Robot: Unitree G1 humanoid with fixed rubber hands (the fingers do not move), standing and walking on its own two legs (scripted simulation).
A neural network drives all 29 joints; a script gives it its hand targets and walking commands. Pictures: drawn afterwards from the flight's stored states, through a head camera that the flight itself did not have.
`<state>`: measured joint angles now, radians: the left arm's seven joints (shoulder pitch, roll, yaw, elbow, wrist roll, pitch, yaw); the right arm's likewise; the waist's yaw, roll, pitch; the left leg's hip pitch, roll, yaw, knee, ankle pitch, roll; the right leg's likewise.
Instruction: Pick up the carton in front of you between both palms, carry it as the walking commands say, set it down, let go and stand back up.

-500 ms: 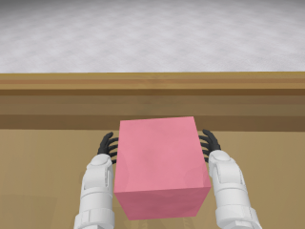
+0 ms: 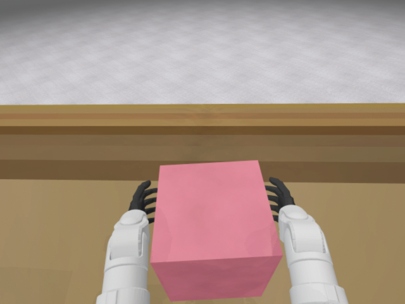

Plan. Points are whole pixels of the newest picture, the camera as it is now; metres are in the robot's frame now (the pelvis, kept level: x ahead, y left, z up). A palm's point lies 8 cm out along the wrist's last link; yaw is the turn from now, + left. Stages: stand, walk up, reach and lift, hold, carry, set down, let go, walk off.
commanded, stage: hold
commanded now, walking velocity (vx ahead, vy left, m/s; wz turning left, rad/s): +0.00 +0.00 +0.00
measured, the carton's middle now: (212, 233) +0.28 +0.00 -0.03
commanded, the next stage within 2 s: carry in 1.04 s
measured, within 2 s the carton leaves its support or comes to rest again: neither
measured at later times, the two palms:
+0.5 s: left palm (135, 218) +0.28 +0.15 +0.05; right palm (288, 213) +0.28 -0.15 +0.05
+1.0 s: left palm (136, 217) +0.28 +0.15 +0.05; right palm (287, 211) +0.28 -0.15 +0.05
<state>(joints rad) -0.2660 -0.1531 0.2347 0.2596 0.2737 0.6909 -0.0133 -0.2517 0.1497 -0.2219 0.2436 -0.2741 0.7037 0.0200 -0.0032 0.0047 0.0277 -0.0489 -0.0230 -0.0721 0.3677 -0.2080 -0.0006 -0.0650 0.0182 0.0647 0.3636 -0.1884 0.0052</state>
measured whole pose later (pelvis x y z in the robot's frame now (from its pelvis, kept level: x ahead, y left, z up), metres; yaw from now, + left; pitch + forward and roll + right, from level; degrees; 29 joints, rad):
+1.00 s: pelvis +0.00 +0.00 +0.00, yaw +0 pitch -8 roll +0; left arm -0.26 -0.15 0.22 0.20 0.27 0.76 -0.02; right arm -0.25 0.15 -0.20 0.18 -0.27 0.77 0.02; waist 0.00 0.00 0.04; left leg -0.01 -0.02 -0.07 0.36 -0.20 0.00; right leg -0.03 0.02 0.06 0.35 -0.18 0.00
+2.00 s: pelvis +0.41 +0.06 -0.02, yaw +1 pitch +4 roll +1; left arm -0.18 -0.13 0.15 -0.32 0.10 1.20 0.09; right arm -0.19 0.14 -0.11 -0.28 -0.10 1.19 -0.09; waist -0.01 -0.04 -0.07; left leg -0.47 0.04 0.26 0.57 -0.18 0.10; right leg -0.21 -0.10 -0.07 0.98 -0.46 0.02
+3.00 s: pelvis +1.04 +0.07 -0.01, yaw +3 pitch +3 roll +1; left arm -0.60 -0.06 0.25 -0.04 0.10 1.20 0.11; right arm -0.59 0.06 -0.20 0.01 -0.06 1.17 -0.13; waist -0.10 -0.03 0.07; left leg -0.40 -0.06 0.15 0.63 0.32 0.20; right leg -0.41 0.03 -0.04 0.94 -0.43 -0.03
